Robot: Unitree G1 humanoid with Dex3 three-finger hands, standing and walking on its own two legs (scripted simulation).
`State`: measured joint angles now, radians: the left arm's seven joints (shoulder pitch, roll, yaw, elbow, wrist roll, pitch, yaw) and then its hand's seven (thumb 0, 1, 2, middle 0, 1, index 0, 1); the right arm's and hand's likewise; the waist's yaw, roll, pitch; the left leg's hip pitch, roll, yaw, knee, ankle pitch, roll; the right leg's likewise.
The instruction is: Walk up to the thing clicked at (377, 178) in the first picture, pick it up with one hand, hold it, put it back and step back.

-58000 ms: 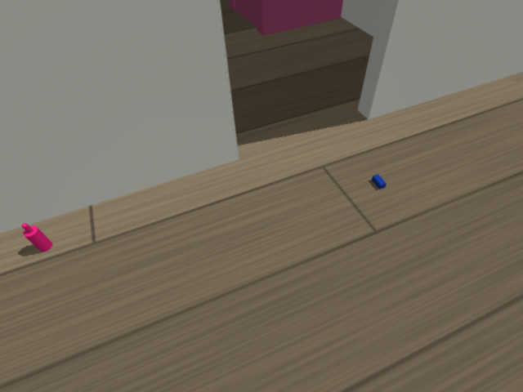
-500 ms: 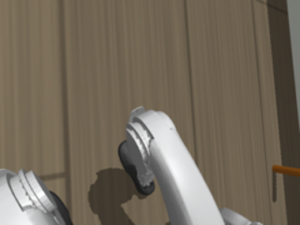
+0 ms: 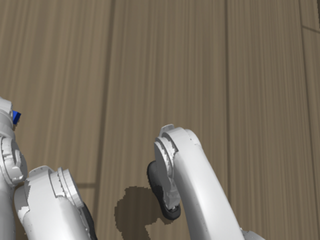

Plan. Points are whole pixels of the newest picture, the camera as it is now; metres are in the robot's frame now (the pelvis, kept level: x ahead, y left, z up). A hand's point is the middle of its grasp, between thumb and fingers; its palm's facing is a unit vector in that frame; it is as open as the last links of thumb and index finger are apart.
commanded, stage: withdraw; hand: left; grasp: from above
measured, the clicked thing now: (1, 113) +0.47 +0.30 -0.31
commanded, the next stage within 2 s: home in 0.54 s
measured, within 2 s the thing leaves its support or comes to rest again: neither
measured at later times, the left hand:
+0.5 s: hand out of the picture +0.43 +0.26 -0.17, palm faces -0.51 -0.19 -0.84, open 14.1 cm
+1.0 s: hand out of the picture +0.37 +0.31 -0.10, palm faces -0.39 -0.27 -0.88, open 11.5 cm
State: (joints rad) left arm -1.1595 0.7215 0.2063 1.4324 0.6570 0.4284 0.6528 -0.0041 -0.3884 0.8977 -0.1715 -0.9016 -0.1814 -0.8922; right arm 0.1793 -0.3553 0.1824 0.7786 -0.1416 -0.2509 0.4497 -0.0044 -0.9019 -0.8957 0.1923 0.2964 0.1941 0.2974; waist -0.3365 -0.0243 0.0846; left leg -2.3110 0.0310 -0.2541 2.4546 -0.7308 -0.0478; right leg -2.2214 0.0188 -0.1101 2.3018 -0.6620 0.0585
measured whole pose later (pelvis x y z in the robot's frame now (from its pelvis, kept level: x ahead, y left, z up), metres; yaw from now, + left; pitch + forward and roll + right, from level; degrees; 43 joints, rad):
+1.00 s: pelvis +0.00 +0.00 +0.04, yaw +7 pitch +35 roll -8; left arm -0.59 0.57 0.00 0.86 0.97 -0.13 0.17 0.00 0.04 0.91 -0.23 -0.60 -0.22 -0.62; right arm 0.15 -0.27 -0.05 0.68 -0.07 0.01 0.11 0.00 -0.89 -0.89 0.20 0.30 0.20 0.30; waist -0.12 0.02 -0.15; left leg -2.21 0.01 -0.13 2.30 -0.71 -0.02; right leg -2.13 -0.02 -0.02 2.23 -0.70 0.06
